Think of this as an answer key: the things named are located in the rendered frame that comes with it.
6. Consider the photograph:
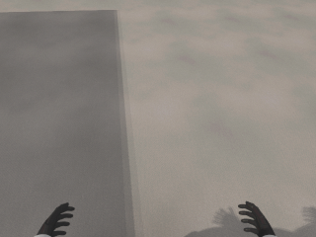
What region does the left robot hand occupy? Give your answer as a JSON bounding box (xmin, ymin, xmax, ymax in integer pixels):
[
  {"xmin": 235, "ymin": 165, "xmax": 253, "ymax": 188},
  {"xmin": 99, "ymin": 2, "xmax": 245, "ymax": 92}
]
[{"xmin": 37, "ymin": 202, "xmax": 75, "ymax": 237}]

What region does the right robot hand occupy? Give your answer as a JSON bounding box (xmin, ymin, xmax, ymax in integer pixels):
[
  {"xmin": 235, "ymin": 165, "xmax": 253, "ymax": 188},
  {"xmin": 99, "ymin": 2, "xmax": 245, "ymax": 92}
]
[{"xmin": 238, "ymin": 201, "xmax": 276, "ymax": 237}]

